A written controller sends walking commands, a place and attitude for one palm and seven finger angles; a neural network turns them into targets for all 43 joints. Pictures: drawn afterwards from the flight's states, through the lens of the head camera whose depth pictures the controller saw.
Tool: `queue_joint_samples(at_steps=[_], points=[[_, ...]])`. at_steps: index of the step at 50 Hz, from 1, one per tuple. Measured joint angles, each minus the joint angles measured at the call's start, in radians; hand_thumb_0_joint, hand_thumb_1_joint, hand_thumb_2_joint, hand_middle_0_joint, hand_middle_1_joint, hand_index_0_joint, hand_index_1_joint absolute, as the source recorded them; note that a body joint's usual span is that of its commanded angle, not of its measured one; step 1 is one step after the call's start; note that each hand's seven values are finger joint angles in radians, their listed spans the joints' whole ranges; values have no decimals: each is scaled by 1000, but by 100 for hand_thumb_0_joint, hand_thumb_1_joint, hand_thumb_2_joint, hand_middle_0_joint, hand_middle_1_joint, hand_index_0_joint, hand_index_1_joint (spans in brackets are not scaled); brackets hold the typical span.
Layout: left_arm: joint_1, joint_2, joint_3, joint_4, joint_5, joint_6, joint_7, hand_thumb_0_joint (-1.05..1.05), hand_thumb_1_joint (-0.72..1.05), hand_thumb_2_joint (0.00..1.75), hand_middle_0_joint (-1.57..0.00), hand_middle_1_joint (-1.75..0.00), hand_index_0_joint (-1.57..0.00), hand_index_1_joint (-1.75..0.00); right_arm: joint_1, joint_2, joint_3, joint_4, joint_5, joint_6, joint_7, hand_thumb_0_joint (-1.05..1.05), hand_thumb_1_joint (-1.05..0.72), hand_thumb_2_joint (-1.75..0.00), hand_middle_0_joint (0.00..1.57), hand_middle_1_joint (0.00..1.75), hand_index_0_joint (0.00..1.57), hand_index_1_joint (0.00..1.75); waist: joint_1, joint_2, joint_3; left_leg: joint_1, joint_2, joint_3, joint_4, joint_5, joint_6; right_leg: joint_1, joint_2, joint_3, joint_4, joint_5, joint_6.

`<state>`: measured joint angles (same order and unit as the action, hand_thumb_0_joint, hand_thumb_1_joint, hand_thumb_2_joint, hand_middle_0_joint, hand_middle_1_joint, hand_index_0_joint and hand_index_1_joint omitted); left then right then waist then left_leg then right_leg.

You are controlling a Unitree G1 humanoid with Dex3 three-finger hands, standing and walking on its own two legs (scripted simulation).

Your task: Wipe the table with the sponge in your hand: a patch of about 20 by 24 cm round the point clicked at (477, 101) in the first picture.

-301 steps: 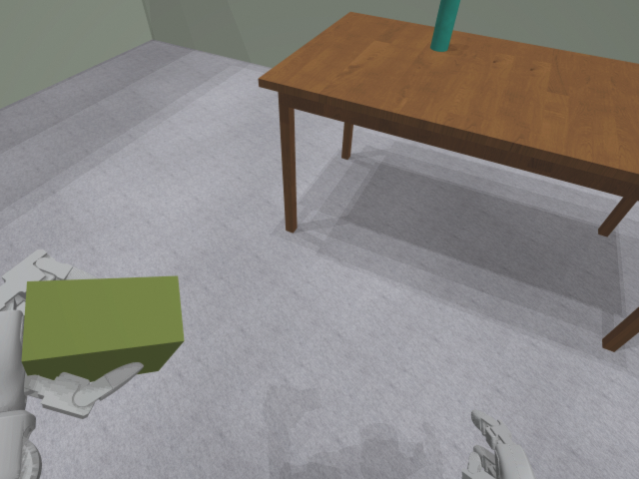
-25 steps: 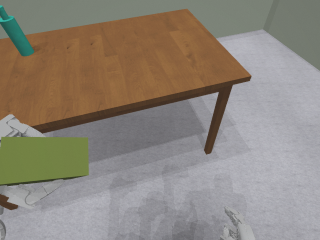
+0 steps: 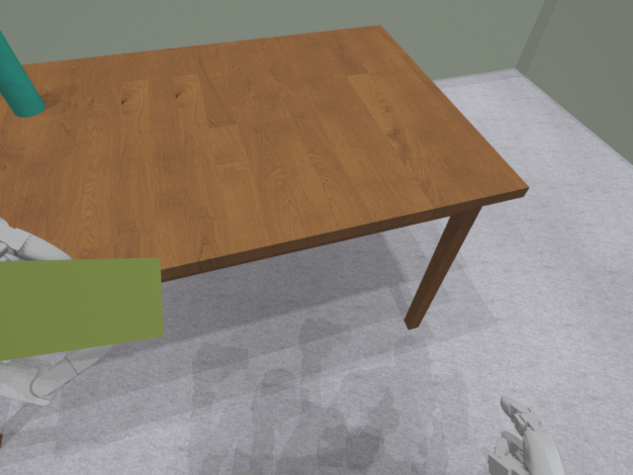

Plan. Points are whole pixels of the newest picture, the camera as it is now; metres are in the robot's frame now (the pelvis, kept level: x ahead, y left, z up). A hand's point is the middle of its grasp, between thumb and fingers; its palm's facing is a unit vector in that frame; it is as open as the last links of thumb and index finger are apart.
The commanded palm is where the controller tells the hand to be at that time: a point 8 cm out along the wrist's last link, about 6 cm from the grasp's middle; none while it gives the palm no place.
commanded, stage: take the last steps up to it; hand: left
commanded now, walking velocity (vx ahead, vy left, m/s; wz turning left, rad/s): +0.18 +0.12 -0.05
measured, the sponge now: (91, 305) +0.22 +0.21 +0.18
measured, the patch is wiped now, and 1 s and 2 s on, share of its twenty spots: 0.00 0.00 0.00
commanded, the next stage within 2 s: come to a stop and stand still in 0.44 s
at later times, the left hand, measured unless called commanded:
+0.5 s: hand (85, 260) +0.27 +0.24 +0.17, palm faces +0.43 -0.78 -0.46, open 10.2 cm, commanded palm +0.22 +0.27 +0.19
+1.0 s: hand (37, 270) +0.26 +0.28 +0.17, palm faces +0.41 -0.84 -0.36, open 10.2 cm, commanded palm +0.21 +0.31 +0.19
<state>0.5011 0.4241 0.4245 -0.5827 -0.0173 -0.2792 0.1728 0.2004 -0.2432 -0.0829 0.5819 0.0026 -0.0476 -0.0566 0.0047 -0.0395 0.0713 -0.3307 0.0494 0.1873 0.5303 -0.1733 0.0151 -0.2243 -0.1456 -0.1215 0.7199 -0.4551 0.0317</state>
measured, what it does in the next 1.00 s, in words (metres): steps on the spot: right foot, then left foot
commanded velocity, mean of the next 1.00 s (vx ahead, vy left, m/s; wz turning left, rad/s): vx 0.07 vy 0.07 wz -0.02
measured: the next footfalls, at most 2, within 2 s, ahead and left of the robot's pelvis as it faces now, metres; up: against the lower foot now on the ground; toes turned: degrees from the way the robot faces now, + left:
right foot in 0.36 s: +0.07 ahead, -0.08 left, +0.00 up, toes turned -4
left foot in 0.82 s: +0.11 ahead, +0.14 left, +0.00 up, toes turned -4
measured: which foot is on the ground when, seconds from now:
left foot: down 0.00-0.40, up 0.42-0.80, down 0.82-1.00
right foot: up 0.00-0.34, down 0.36-1.00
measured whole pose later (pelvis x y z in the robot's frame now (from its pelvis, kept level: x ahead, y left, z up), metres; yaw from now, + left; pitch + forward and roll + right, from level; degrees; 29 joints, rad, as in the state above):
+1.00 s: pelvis +0.04 +0.04 +0.01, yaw -1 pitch -2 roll +0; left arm 0.43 0.35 0.33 -0.47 -0.01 -0.18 0.16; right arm 0.21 -0.14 0.03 0.59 -0.01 -0.07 -0.05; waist 0.03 -0.04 0.06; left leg -0.27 0.03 0.10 0.50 -0.19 0.02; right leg -0.28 -0.03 -0.07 0.69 -0.43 0.01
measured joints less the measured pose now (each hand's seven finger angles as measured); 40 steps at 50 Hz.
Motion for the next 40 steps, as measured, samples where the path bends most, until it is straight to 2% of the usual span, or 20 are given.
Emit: queue_joint_samples(at_steps=[2, 3, 6, 8, 11, 14, 18, 20, 22, 25, 28, 30, 33, 37, 40], points=[[-62, -3, -3, 64, 5, 4, 1, -1, -50, 99, -72, -135, -74, -134, -17, 42, 15, 10, 2, 2, 0, 1, -91, -90, 20, 30, 19, 30, -3, -15, -2, -2, -5, 8, 52, -53, 16, -83, 25, 52, 231, -91, -12], [-81, -7, -8, 94, 5, 12, -2, -1, -50, 99, -72, -135, -74, -134, -22, 61, 30, 15, 1, 1, 3, 1, -91, -90, 20, 30, 19, 30, -8, -14, -8, 0, -3, 6, 57, -66, 20, -125, 40, 54, 324, -102, -13], [-91, -26, -26, 109, 4, 47, -12, -1, -50, 99, -72, -135, -74, -134, -25, 109, 71, 21, 4, -12, 17, 1, -91, -90, 20, 30, 19, 30, -14, -10, -22, 18, 4, 8, 33, -67, 22, -219, 60, 29, 438, -57, -6], [-65, -40, -44, 63, 2, 57, -19, -1, -50, 99, -72, -135, -74, -134, -19, 130, 93, 20, 3, -27, 25, 1, -91, -90, 20, 30, 20, 30, -12, -8, -22, 31, 4, 13, 10, -62, 25, -253, 60, 12, 403, -12, -2], [-16, -43, -69, -16, 1, 51, -30, -1, -50, 99, -72, -135, -74, -134, -6, 142, 114, 20, -2, -47, 29, 1, -90, -90, 21, 30, 20, 30, -5, 6, -15, 51, 0, 15, -18, -57, 25, -251, 63, -9, 262, 40, 1], [9, -20, -62, -35, -3, 36, -34, -1, -50, 99, -72, -135, -74, -134, 6, 137, 121, 30, -7, -51, 22, 1, -90, -90, 21, 30, 20, 30, 7, 34, -15, 64, -1, 13, -29, -60, 21, -208, 76, -27, 110, 52, 3], [1, 6, -21, 49, -8, 49, -28, -1, -50, 99, -72, -135, -74, -134, 17, 112, 118, 46, -4, -34, 7, 1, -90, -90, 21, 30, 20, 30, 19, 68, -36, 63, -2, 15, 8, -93, 6, -105, 99, -49, -94, 85, 0], [-26, -18, -25, 116, -4, 65, -25, -1, -50, 99, -72, -135, -74, -134, 14, 82, 107, 56, 0, -21, 2, 1, -90, -90, 21, 30, 20, 30, 19, 114, -38, 47, 22, -1, 71, -131, 3, -77, 124, -68, -133, 172, -66], [-53, -49, -42, 170, -3, 81, -25, -1, -50, 99, -72, -135, -74, -134, 6, 56, 92, 75, 3, -5, 5, 1, -90, -90, 21, 30, 20, 30, 19, 120, -40, -7, 6, -51, 238, -232, -11, -75, 122, -70, -117, 161, -113], [-71, -103, -75, 215, -3, 92, -27, -1, -50, 99, -72, -135, -74, -134, -6, 22, 77, 89, 3, 9, 14, 1, -90, -90, 21, 30, 20, 30, 19, 81, -30, -98, -27, -109, 505, -233, -39, -52, 104, -51, -146, 161, -122], [-50, -124, -106, 195, 7, 84, -26, -1, -50, 99, -72, -135, -74, -134, -16, -5, 66, 74, -2, 11, 10, 1, -91, -90, 21, 30, 20, 30, -4, 48, -15, -157, -14, -140, 592, -185, -49, -29, 93, -47, -199, 189, -119], [-29, -112, -119, 151, 10, 71, -26, -1, -50, 99, -72, -135, -74, -134, -23, -18, 55, 57, -6, 9, 3, 1, -91, -90, 21, 30, 20, 30, -19, 31, 0, -168, 2, -150, 551, -156, -51, -19, 88, -47, -226, 204, -117], [9, -67, -106, 76, 3, 47, -24, -1, -50, 99, -72, -135, -74, -134, -30, -28, 40, 24, -10, 5, -7, 1, -91, -90, 20, 30, 19, 30, -30, 16, 21, -134, 18, -147, 385, -132, -53, -12, 86, -39, -248, 219, -113], [53, -12, -48, 15, -11, 34, -11, -1, -50, 99, -72, -135, -74, -134, -24, -30, 27, -14, -5, 6, -11, 1, -91, -90, 20, 30, 19, 30, -32, 22, 25, -62, 9, -121, 184, -118, -52, -15, 91, -30, -242, 220, -101], [59, -3, -23, 16, -18, 40, -5, -1, -50, 99, -72, -135, -74, -134, -10, -23, 31, -23, 0, 12, -11, 1, -91, -90, 20, 30, 19, 30, -28, 39, 11, 11, -7, -101, 51, -47, -50, -20, 100, -32, -211, 204, -86]])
